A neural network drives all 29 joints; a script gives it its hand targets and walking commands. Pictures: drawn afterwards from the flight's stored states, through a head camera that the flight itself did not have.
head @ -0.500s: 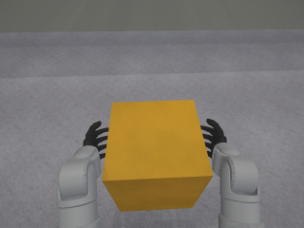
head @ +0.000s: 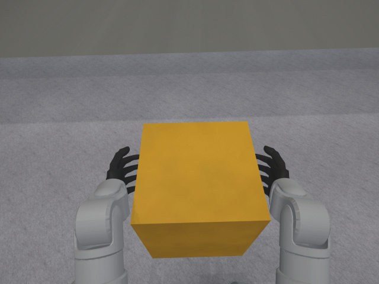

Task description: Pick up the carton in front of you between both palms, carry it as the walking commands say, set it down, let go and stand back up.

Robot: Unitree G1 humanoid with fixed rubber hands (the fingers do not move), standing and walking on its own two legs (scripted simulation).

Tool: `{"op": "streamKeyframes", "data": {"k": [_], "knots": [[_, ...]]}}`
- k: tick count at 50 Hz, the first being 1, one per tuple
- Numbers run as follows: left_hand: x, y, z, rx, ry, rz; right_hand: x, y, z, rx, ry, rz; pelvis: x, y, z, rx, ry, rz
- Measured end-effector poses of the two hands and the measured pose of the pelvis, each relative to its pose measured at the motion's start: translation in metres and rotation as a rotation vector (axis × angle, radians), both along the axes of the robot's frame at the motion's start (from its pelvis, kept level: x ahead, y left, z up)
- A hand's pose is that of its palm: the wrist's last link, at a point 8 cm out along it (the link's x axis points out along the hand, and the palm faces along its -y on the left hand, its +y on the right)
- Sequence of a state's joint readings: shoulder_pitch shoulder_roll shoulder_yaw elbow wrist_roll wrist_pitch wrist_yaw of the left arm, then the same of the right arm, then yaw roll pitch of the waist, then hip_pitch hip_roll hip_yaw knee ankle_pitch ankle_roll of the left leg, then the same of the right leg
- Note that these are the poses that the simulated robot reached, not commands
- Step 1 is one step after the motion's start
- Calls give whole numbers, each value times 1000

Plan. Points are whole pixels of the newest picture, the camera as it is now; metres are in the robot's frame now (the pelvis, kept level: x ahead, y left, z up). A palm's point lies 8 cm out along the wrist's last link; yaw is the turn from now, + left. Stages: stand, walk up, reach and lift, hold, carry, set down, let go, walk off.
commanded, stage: carry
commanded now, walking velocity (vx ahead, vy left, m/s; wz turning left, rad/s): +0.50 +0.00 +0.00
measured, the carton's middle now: (196, 194) +0.29 +0.00 +0.02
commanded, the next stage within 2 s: none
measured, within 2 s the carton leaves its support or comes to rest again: neither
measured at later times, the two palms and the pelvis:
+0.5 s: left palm (135, 90) +0.59 +0.16 +0.08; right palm (240, 88) +0.58 -0.14 +0.08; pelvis +0.31 +0.02 +0.00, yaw -2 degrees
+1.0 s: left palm (146, 56) +0.73 +0.14 +0.11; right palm (240, 56) +0.73 -0.16 +0.11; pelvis +0.46 +0.00 +0.02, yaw -1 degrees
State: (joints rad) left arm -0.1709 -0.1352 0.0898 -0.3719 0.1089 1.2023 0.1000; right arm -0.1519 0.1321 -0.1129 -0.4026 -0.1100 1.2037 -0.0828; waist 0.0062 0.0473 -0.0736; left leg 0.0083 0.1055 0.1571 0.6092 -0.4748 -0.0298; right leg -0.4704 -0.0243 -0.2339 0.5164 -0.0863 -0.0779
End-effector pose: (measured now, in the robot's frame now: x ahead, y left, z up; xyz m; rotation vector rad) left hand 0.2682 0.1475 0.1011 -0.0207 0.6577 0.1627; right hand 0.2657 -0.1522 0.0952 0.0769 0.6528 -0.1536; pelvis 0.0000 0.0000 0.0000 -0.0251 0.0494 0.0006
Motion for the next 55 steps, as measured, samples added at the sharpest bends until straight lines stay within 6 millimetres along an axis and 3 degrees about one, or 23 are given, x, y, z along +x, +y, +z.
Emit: {"op": "streamKeyframes", "data": {"k": [4,8,16,22,25,31,44,49,55], "knots": [[44,-7,-6,-5,89,25,50,-7,-5,3,88,19,42,-12,14,21,12,21],[86,-9,2,-5,102,43,98,-9,3,2,101,38,87,-18,27,41,22,19],[196,-8,22,-8,29,19,200,-8,23,-5,28,16,192,-10,31,51,29,0],[287,9,-3,-14,41,-19,282,9,2,-18,40,-16,284,13,8,28,-1,-23],[325,17,-22,-50,86,-16,318,17,-10,-50,85,-16,314,21,5,44,0,-33],[368,18,-29,-56,148,-32,357,18,-13,-54,149,-33,354,25,22,21,19,-48],[448,1,19,-14,3,-23,440,1,23,-18,3,-20,445,6,19,23,8,-24],[464,-4,10,-13,43,-21,458,-4,14,-18,44,-18,462,1,17,23,14,-22],[471,-6,-8,-12,81,-21,467,-6,-2,-29,82,-9,468,-2,14,23,19,-21]]}}
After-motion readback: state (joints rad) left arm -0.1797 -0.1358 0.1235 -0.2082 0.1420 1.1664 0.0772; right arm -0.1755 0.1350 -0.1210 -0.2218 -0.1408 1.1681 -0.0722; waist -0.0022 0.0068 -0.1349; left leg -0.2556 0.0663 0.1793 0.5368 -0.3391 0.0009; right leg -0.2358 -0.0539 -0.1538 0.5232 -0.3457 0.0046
